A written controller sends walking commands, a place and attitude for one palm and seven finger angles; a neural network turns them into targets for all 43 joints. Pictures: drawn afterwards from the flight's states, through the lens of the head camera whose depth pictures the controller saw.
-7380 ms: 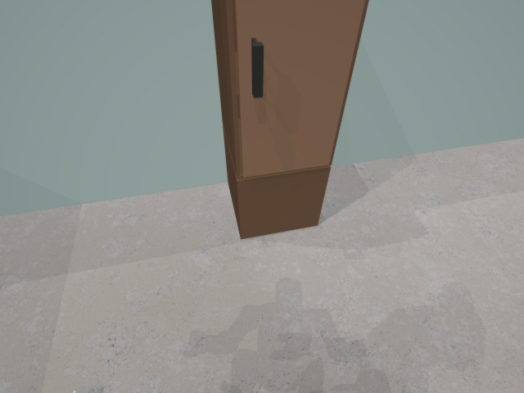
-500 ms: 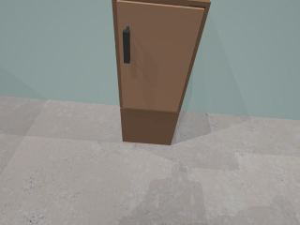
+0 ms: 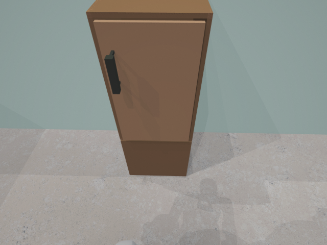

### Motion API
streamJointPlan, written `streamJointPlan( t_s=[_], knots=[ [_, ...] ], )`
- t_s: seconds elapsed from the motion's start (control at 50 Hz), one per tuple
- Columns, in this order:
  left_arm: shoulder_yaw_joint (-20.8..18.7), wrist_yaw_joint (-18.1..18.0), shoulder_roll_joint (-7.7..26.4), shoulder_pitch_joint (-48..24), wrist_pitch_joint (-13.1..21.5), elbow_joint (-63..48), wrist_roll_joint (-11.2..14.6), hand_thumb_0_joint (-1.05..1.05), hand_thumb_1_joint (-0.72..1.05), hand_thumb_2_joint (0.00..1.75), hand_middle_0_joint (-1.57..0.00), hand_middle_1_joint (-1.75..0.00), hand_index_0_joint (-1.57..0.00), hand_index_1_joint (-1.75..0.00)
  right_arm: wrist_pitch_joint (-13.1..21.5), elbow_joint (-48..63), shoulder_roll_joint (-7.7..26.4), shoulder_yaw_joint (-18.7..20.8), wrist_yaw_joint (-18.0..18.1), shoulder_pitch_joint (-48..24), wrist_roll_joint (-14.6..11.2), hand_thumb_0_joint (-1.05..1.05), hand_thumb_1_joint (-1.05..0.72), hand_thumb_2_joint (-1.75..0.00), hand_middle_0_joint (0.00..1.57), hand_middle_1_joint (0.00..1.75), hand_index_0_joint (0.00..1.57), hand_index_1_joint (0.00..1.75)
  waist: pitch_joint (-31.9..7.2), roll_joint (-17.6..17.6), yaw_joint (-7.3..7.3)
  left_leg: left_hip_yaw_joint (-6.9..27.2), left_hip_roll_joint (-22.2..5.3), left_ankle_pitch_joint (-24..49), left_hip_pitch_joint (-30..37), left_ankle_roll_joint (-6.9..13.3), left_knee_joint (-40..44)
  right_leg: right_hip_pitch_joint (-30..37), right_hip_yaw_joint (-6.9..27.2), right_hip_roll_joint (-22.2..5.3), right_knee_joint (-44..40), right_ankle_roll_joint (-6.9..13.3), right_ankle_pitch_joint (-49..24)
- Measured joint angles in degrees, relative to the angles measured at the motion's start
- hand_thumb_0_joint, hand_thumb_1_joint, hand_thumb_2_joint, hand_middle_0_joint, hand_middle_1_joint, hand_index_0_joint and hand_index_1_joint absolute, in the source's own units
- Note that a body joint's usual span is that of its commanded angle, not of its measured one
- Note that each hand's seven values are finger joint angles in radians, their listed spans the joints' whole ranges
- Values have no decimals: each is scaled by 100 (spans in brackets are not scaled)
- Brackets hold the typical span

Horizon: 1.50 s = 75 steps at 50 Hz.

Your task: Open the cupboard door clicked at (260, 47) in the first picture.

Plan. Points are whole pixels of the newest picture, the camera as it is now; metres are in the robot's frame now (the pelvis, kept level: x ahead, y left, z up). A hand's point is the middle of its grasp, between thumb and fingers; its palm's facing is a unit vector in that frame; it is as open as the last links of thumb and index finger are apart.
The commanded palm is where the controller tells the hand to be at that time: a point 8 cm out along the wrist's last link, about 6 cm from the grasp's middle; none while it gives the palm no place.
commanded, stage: take the last steps up to it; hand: left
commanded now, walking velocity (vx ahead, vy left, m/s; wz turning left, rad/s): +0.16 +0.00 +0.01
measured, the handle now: (114, 72) +0.65 +0.20 +0.08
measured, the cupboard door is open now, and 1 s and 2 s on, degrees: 0 0 0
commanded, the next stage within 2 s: come to a stop and stand still in 0.04 s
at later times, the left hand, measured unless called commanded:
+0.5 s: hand out of the picture +0.10 +0.19 -0.18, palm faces +0.03 -0.98 -0.21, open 7.3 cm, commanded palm none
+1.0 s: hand out of the picture +0.07 +0.19 -0.17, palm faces +0.05 -0.96 -0.26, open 7.3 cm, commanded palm none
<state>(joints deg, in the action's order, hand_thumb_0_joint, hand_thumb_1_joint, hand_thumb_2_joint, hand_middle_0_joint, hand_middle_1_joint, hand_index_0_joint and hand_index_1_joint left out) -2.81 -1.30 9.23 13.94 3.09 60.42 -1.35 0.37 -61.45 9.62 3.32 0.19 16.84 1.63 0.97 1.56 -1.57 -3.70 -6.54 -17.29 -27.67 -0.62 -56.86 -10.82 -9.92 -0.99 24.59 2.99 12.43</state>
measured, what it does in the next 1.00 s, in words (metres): steps on the spot: left foot, then right foot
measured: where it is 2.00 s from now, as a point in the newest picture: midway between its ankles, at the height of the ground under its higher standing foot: outside the picture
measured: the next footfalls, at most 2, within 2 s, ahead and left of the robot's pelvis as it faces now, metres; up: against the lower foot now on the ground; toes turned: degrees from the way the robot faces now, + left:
left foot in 0.18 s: +0.17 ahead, +0.13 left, +0.00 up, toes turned +7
right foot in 0.58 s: +0.12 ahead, -0.14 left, +0.00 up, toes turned -4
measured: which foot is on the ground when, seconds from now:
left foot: up 0.00-0.16, down 0.18-0.58, up 0.60-1.00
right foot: down 0.00-0.20, up 0.22-0.56, down 0.58-1.00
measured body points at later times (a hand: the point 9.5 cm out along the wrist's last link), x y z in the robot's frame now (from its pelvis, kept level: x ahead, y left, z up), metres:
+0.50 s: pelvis +0.08 +0.01 +0.00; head +0.10 +0.02 +0.44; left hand +0.10 +0.25 -0.16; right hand +0.15 -0.22 -0.15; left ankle +0.13 +0.13 -0.74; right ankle +0.07 -0.12 -0.70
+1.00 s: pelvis +0.06 +0.00 +0.00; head +0.08 -0.01 +0.44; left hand +0.07 +0.24 -0.15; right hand +0.09 -0.25 -0.16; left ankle +0.03 +0.13 -0.73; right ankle +0.08 -0.14 -0.74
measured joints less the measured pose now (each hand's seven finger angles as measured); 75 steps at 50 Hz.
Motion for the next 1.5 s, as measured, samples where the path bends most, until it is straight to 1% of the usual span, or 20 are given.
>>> streamJointPlan(
  t_s=[0.08, 0.16, 0.2, 0.26, 0.36, 0.46, 0.52, 0.58, 0.62, 0.66, 0.74, 0.8, 0.88, 0.96, 1.02, 1.04, 1.12, 1.22, 1.36, 1.5],
  knots=[
    [52, 58, -31, 266, -16, 173, -20, 0, 94, 90, -20, -30, -20, -30, 61, 192, 15, -6, -32, -342, -9, 0, -93, -90, 20, 29, 20, 29, -27, -41, 126, -89, 5, 137, 102, -43, 1136, 281, 18, 46, -157, -68, 117],
    [65, 79, -79, 544, -60, 312, -8, 0, 93, 90, -20, -30, -20, -30, 155, 246, 22, -60, -56, -529, -17, 0, -93, -90, 20, 29, 20, 29, -14, -113, 272, -223, 120, 410, 627, -35, 2172, 455, 26, 25, 125, -213, 503],
    [78, 62, -87, 655, -127, 386, 22, 0, 92, 90, -20, -30, -20, -30, 253, 237, -14, -109, -16, -578, -8, 0, -93, -90, 20, 29, 20, 29, 7, -204, 303, -272, 213, 678, 852, 123, 2418, 362, 90, -66, 624, -284, 849],
    [133, -15, -73, 631, -283, 496, 60, 1, 92, 90, -20, -30, -20, -30, 236, 162, -177, -245, 107, -684, -17, 0, -92, -90, 20, 29, 20, 29, 87, -427, 382, -455, 350, 425, 1032, 293, 2404, -2, 434, -190, 1535, -343, 1621],
    [161, -37, -113, 384, -458, 400, 53, 1, 92, 90, -20, -30, -20, -30, 104, 139, -203, -199, 271, -933, -91, -1, -95, -90, 20, 29, 20, 30, 288, -390, 328, -518, 414, 625, 1287, 311, 2896, -550, 659, -263, 2062, -436, 1570],
    [41, -38, 8, 105, -583, 56, 12, 1, 91, 90, -20, -30, -20, -30, -70, 190, -104, -95, 245, -1025, -61, -1, -95, -90, 21, 30, 21, 30, 402, -261, 268, -483, 277, 745, 1243, 210, 2990, -1050, 752, -220, 2642, -465, 1518],
    [-6, -47, 85, -18, -576, -115, 12, 1, 91, 90, -20, -30, -20, -30, -157, 187, -20, -34, 195, -981, -32, -1, -93, -90, 21, 30, 21, 30, 383, -159, 234, -438, 178, 752, 1165, 97, 2898, -969, 694, -234, 2305, -435, 1319],
    [7, -56, 178, 5, -434, -254, -7, 1, 91, 90, -20, -30, -20, -30, -217, 180, 36, -1, 133, -837, -55, 0, -92, -90, 21, 30, 21, 30, 247, -173, 223, -421, 178, 636, 968, -43, 2567, -479, 708, -326, 1038, -402, 600],
    [50, -68, 129, -29, -391, -210, -36, 0, 91, 90, -19, -30, -20, -30, -293, 168, 112, 29, 81, -769, -85, 0, -92, -90, 20, 29, 20, 30, 227, -51, 215, -224, 204, 2, 819, -88, 2160, -513, 691, -276, 1076, -336, 504],
    [102, -39, 39, 4, -410, -212, -42, 0, 91, 90, -19, -30, -20, -30, -405, 155, 188, 50, 32, -647, -72, 0, -92, -90, 20, 29, 20, 30, 123, 45, 225, 33, 348, -540, 680, -61, 1632, -505, 660, -252, 1023, -279, 478],
    [126, -8, -92, 70, -412, -236, -27, 1, 91, 90, -20, -30, -20, -30, -408, 139, 285, 60, -46, -415, -39, 0, -92, -90, 20, 29, 20, 29, 0, 51, 235, 224, 559, -358, 493, -76, 585, -373, 676, -275, 491, -245, 170],
    [98, -37, -110, 60, -383, -280, -28, 1, 92, 90, -20, -30, -20, -30, -393, 146, 327, 62, -53, -236, -26, 0, -92, -90, 20, 29, 20, 29, -6, 13, 248, 253, 594, -274, 528, -150, 345, -338, 634, -326, 250, -243, 26],
    [65, -45, -62, 57, -328, -317, -52, 1, 92, 90, -20, -30, -20, -30, -408, 134, 346, 41, -29, -143, -41, 1, -92, -90, 20, 29, 20, 29, 61, -76, 319, 236, 575, -541, 791, -205, 835, -364, 599, -421, 153, -282, -50],
    [37, -33, 34, 80, -359, -237, -63, 1, 91, 90, -20, -30, -20, -30, -340, 178, 307, -6, 4, -225, -83, 1, -92, -90, 20, 29, 20, 29, 136, -179, 376, 179, 562, -483, 1195, -167, 1879, -465, 608, -489, 232, -386, -62],
    [150, -142, 60, 199, -348, -161, -28, 1, 91, 90, -20, -30, -20, -30, -178, 490, 382, -78, 7, -189, -76, 1, -91, -90, 20, 29, 20, 29, 106, -7, 226, 146, 454, -169, 1490, -87, 2619, -694, 512, -439, 672, -518, 123],
    [167, -144, 93, 194, -382, -134, -11, 1, 91, 90, -20, -30, -20, -30, -136, 560, 357, -93, 19, -186, -55, 1, -91, -90, 20, 29, 20, 29, 123, -27, 190, 149, 494, -181, 1422, -16, 2484, -764, 507, -494, 872, -522, 237],
    [210, -100, 172, 259, -461, -79, 5, 1, 91, 90, -20, -30, -20, -30, -94, 721, 183, -249, 33, -146, -25, 0, -92, -90, 20, 29, 20, 29, 110, -71, 255, 17, 617, -375, 1482, 173, 2213, -686, 753, -529, 984, -366, 345],
    [286, -34, 176, 354, -410, -51, 15, 1, 91, 90, -20, -30, -20, -30, -41, 705, 174, -299, 89, -182, -48, 1, -96, -90, 20, 29, 20, 30, 8, -22, 286, -161, 706, -332, 1717, 284, 2452, -520, 939, -583, 743, -506, 223],
    [317, -19, 174, 262, -393, -18, 8, 1, 91, 90, -20, -30, -20, -30, 57, 575, 170, -365, 105, -158, -51, 1, -95, -90, 20, 30, 20, 30, -6, -85, 248, -301, 801, -215, 1930, 350, 2816, -436, 1079, -640, 545, -527, 147],
    [312, -20, 122, 86, -358, 7, 18, 1, 91, 90, -20, -30, -20, -30, 73, 319, 102, -393, 122, -66, -51, 0, -93, -90, 20, 29, 20, 30, 110, -129, 187, -324, 788, -232, 2034, 318, 2917, -390, 1102, -626, 534, -634, 185]
  ],
)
